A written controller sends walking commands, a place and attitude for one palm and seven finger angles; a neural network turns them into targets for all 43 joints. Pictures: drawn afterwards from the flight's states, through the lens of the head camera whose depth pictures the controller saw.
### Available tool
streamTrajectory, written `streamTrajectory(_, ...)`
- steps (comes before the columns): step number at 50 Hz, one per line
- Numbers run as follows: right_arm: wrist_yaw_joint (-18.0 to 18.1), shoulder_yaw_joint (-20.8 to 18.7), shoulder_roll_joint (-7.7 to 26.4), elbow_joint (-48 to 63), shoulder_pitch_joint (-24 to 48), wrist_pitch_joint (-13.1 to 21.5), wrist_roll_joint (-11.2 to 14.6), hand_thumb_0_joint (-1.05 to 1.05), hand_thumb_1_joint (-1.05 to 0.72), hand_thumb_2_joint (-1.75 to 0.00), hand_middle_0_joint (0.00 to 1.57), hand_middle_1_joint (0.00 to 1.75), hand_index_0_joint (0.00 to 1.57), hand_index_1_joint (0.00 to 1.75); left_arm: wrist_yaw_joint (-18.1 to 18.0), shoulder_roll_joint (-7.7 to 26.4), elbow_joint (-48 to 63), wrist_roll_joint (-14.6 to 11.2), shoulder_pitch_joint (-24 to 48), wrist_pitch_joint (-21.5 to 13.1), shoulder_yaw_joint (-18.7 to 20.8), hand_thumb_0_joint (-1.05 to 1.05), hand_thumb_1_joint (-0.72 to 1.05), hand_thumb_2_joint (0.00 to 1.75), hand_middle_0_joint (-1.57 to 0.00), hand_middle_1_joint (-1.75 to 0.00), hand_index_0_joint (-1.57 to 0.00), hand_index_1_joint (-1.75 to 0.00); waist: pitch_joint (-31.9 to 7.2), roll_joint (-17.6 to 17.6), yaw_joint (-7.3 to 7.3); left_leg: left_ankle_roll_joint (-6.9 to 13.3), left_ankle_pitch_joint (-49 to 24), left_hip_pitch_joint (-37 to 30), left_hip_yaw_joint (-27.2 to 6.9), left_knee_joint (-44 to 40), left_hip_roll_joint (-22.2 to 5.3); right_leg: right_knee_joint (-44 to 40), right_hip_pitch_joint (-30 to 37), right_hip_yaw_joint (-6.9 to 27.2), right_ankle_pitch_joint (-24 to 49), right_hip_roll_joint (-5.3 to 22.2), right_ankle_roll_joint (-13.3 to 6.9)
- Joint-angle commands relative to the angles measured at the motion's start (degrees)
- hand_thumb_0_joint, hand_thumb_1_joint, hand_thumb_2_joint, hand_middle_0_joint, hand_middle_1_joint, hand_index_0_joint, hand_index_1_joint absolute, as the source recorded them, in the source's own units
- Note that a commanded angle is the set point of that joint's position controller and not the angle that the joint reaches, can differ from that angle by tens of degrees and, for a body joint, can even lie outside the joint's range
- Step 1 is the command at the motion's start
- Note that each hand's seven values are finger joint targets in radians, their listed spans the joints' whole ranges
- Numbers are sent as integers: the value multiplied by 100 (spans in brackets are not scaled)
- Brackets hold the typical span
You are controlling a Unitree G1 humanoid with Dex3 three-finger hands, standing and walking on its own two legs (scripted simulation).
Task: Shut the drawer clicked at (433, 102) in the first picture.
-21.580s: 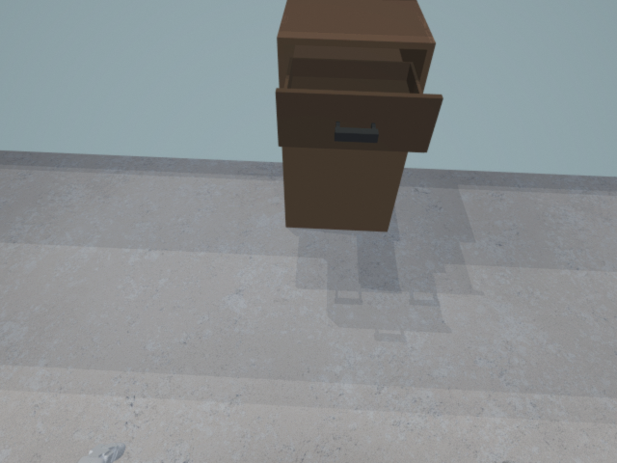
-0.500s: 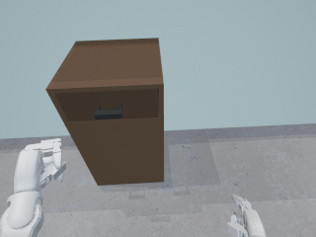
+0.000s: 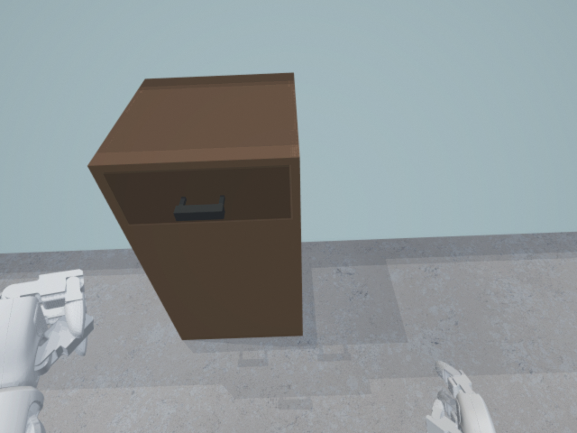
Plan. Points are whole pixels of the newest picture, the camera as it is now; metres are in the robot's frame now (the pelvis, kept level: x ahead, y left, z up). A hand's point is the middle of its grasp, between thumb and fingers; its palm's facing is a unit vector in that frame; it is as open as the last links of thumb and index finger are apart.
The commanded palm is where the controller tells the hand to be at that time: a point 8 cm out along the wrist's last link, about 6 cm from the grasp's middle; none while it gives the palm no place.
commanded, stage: step back with the hand held close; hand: left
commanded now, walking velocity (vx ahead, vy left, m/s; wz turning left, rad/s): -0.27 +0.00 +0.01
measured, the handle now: (201, 206) +0.58 +0.29 -0.06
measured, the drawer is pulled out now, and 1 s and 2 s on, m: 0.00 0.00 0.00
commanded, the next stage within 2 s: stop stepping back and stand still in 1.04 s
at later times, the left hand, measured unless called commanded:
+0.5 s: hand (36, 341) +0.15 +0.27 +0.16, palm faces +0.29 -0.81 -0.51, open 3.2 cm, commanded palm +0.09 +0.31 +0.17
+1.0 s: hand out of the picture +0.03 +0.30 +0.17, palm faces +0.43 -0.79 -0.44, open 3.2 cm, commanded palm -0.05 +0.34 +0.17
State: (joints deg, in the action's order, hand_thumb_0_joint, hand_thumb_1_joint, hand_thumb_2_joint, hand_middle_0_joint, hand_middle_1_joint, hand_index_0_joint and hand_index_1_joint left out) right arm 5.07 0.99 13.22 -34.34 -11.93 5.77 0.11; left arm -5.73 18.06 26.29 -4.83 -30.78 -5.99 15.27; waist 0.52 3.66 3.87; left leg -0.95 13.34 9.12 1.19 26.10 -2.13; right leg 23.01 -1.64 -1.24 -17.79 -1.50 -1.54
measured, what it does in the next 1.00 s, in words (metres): walks backwards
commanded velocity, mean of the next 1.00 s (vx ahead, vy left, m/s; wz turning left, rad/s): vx -0.30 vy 0.00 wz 0.01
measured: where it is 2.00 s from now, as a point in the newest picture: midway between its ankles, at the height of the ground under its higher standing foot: outside the picture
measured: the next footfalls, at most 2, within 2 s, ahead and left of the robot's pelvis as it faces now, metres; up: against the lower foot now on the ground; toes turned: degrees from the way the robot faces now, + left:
right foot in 1.22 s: -0.26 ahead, -0.03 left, +0.00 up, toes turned -4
left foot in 1.38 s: -0.16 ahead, +0.14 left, +0.00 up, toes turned +1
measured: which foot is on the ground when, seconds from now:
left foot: down 0.00-1.00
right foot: down 0.00-0.92, up 0.94-1.00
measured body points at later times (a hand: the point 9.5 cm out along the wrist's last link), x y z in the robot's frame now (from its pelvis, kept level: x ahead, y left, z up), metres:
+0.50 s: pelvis -0.05 +0.03 +0.00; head -0.02 +0.04 +0.45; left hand +0.13 +0.31 +0.19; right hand +0.13 -0.21 -0.08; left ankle +0.01 +0.13 -0.74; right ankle -0.05 -0.10 -0.74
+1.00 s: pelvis -0.16 +0.05 -0.02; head -0.14 +0.08 +0.43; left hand +0.00 +0.34 +0.19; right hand +0.01 -0.18 -0.09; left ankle -0.01 +0.13 -0.74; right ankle -0.14 -0.10 -0.69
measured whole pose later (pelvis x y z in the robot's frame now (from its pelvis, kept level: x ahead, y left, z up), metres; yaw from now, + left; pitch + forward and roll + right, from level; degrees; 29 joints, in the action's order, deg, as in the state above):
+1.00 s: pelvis -0.16 +0.05 -0.02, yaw +3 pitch -1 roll -5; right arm 4.5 -1.7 11.7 -33.9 -11.5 5.1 -1.3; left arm -9.4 23.4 34.9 -0.9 -30.6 -15.2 23.0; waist 4.4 2.5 -1.1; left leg 4.5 5.3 29.5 -0.2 34.2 -1.7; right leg 56.9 -27.3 2.8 -22.7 -5.7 1.4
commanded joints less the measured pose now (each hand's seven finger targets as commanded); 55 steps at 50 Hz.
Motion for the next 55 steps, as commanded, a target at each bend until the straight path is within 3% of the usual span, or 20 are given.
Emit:
streamTrajectory(1,-36,-242,568,1025,752,129,-3,0,-90,-90,20,30,20,30,-159,1954,1602,80,1067,-801,1724,0,90,90,-140,-160,-140,-160,114,-307,-262,341,-810,-246,23,207,97,-789,-1256,748,2693,645,49)
streamTrajectory(3,-88,-301,574,972,721,-49,-15,0,-90,-90,20,30,20,30,-66,1200,828,121,104,-737,1151,0,90,90,-140,-160,-140,-160,-51,-688,-324,337,-1275,-233,64,222,16,-531,-1052,573,3341,661,130)
streamTrajectory(6,-137,-407,631,1047,711,-236,4,0,-90,-90,20,30,20,30,16,946,658,96,-384,-736,988,0,90,90,-140,-160,-140,-160,-516,-291,-323,361,-2188,-456,141,93,-134,-239,-859,342,3577,567,253)
streamTrajectory(10,-151,-450,606,1231,759,-425,39,0,-90,-90,20,30,20,30,-5,1179,1168,89,-551,-730,1132,0,90,90,-140,-160,-140,-160,-975,-531,-316,369,-2785,-517,127,84,-223,-23,-687,220,3708,487,303)
streamTrajectory(16,-52,-430,630,1458,743,-466,23,0,-90,-90,20,30,20,30,-205,1658,2135,71,-722,-743,1517,0,90,90,-140,-160,-140,-160,-1348,84,-242,372,-3152,-272,-59,13,-273,314,-534,137,3154,303,288)
streamTrajectory(18,-52,-427,609,1458,669,-436,23,0,-90,-90,20,30,20,30,-239,1545,2166,79,-876,-757,1462,0,90,90,-140,-160,-140,-160,-1287,291,-273,368,-2985,-129,-88,-35,-327,388,-601,128,2757,241,283)
streamTrajectory(23,-65,-467,626,1340,577,-349,19,0,-90,-90,20,30,20,30,-269,1329,1818,78,-956,-817,1366,0,90,90,-140,-160,-140,-160,-829,179,-376,349,-1498,537,-216,-267,-385,304,-811,182,1858,194,264)
streamTrajectory(29,-44,-446,692,1335,601,-131,33,0,-90,-90,20,30,20,30,-302,1160,1657,185,-685,-1018,1209,0,90,90,-140,-160,-140,-160,-235,159,-443,489,1531,2017,-597,-861,-483,375,-662,283,358,62,260)
streamTrajectory(34,10,-446,720,1323,580,53,-17,0,-90,-90,20,30,20,30,-344,1219,1920,335,-356,-1125,1325,0,90,90,-140,-160,-140,-160,-237,263,-407,595,2594,2861,-829,-994,-621,781,-347,336,-407,-90,243)
streamTrajectory(37,8,-445,612,1273,492,120,-42,0,-90,-90,20,30,20,30,-386,1334,2131,311,-376,-1180,1404,0,90,90,-140,-160,-140,-160,-371,-36,-437,445,2060,2157,-565,-207,-226,136,-1156,824,-755,181,29)
streamTrajectory(40,-59,-504,527,978,348,76,-57,0,-90,-90,20,30,20,30,-479,1398,2040,230,-437,-1213,1355,0,90,90,-140,-160,-140,-160,-495,-973,-536,104,869,334,-127,1931,296,-982,-3255,1869,-1101,1241,-506)
streamTrajectory(42,-98,-506,495,889,280,28,-56,0,-90,-90,20,30,20,30,-523,1302,2044,250,-266,-1201,1238,0,90,90,-140,-160,-140,-160,-473,-1180,-612,95,835,-37,-235,1899,241,-866,-3597,1577,-937,1328,-509)
streamTrajectory(44,-40,-469,600,925,347,19,-59,0,-90,-90,20,30,20,30,-524,1335,2160,239,-40,-1213,1238,0,90,90,-140,-160,-140,-160,-148,-526,-641,252,1198,266,-746,561,-93,-32,-3599,896,-1113,632,-103)
streamTrajectory(45,11,-435,682,1014,460,80,-63,0,-90,-90,20,30,20,30,-519,1295,2154,238,-1,-1230,1243,0,90,90,-140,-160,-140,-160,41,415,-602,510,1908,1265,-1546,-745,-651,1034,-2928,525,-1055,48,158)
streamTrajectory(46,51,-456,785,1055,693,188,-93,0,-90,-90,20,30,20,30,-520,1345,2165,339,51,-1255,1382,0,90,90,-140,-160,-140,-160,-71,1694,-511,901,3552,2853,-2760,-2001,-1625,2990,-1579,204,-751,-469,322)
streamTrajectory(47,50,-425,556,940,534,276,-144,0,-90,-90,20,30,20,30,-533,1459,2076,456,119,-1244,1584,0,90,90,-140,-160,-140,-160,-341,1617,-508,1086,3599,3489,-2900,-2334,-1923,4614,-1006,429,-688,-520,325)
streamTrajectory(49,-75,-561,539,830,457,344,-135,0,-90,-90,20,30,20,30,-495,1562,2255,372,258,-1332,1659,0,90,90,-140,-160,-140,-160,-570,593,-441,986,2407,2656,-2156,-1774,-1720,5009,-1516,492,-892,-454,275)
streamTrajectory(50,-155,-630,611,815,515,385,-118,0,-90,-90,20,30,20,30,-491,1472,2156,337,-2,-1326,1646,0,90,90,-140,-160,-140,-160,-742,482,-385,926,2116,2146,-1730,-1515,-1569,4850,-1710,363,-909,-457,272)
streamTrajectory(53,-335,-582,505,817,663,358,-64,0,-90,-90,20,30,20,30,-465,1304,2256,165,-599,-1224,1463,0,90,90,-140,-160,-140,-160,-973,976,-336,537,1956,1549,-910,-1547,-1276,3777,-1634,-241,-1392,-410,154)
streamTrajectory(55,-352,-493,450,745,606,385,-84,0,-90,-90,20,30,20,30,-419,1413,2448,67,-524,-1240,1495,0,90,90,-140,-160,-140,-160,-1079,1303,-359,281,1936,1276,-747,-1729,-1184,2508,-1289,-484,-1732,-450,30)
